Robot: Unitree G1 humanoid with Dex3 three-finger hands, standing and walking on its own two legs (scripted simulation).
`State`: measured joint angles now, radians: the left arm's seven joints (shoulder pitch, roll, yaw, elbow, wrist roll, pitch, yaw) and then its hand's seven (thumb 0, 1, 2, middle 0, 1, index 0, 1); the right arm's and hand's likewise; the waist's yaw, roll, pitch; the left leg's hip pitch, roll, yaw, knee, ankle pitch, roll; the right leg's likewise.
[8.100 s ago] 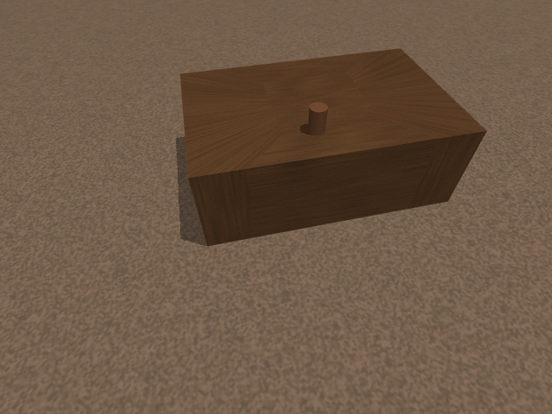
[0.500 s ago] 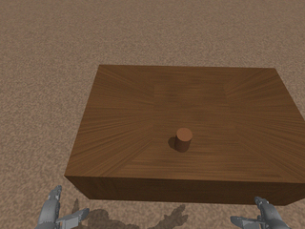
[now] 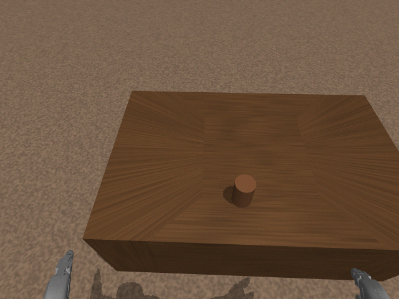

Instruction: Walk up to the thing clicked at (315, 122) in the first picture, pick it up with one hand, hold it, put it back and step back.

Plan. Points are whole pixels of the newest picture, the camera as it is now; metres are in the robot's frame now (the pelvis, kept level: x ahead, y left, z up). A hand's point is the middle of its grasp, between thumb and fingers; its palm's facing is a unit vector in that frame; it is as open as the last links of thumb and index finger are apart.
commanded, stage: go down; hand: right
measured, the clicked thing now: (243, 191) +0.50 -0.12 -0.27
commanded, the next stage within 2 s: none
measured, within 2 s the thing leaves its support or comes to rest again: neither
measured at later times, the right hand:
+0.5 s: hand (343, 297) +0.17 -0.26 -0.10, palm faces +0.07 +0.95 -0.31, open 17.3 cm
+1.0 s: hand out of the picture +0.15 -0.27 -0.09, palm faces +0.09 +0.95 -0.30, open 17.3 cm
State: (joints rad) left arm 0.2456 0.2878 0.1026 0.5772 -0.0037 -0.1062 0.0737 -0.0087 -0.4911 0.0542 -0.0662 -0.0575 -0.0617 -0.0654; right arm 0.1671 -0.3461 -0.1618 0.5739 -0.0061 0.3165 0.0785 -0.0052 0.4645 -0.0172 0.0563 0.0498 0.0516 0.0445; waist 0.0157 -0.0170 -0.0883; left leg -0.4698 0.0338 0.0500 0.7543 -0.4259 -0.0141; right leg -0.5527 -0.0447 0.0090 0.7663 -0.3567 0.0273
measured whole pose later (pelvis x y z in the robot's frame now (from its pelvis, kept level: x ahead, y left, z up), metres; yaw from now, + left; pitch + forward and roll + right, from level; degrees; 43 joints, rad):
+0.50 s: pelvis +0.01 -0.01 -0.01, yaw +0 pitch +10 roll +1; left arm 0.34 0.28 0.09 0.39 -0.02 -0.08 0.10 -0.01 -0.52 0.04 -0.06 -0.06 -0.06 -0.06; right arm 0.29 -0.36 -0.17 0.31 0.01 0.42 0.09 -0.01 0.49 0.00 0.07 0.05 0.06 0.05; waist 0.02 -0.02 -0.13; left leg -0.54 0.03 0.05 0.85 -0.49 -0.02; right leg -0.63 -0.05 0.01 0.88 -0.43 0.02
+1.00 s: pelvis -0.01 -0.01 -0.02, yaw +0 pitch +10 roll +1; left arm 0.41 0.27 0.07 0.26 -0.02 -0.08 0.12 -0.01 -0.51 0.04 -0.06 -0.06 -0.07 -0.06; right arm 0.35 -0.37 -0.20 0.19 0.03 0.44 0.11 -0.01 0.48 0.00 0.07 0.04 0.07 0.04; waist 0.02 -0.02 -0.14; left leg -0.58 0.04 0.06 0.90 -0.49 -0.02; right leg -0.68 -0.04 0.02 0.93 -0.43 0.02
